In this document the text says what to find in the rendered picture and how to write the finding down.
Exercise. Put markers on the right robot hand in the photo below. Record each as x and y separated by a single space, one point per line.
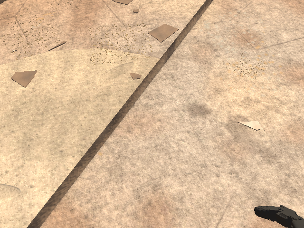
282 215

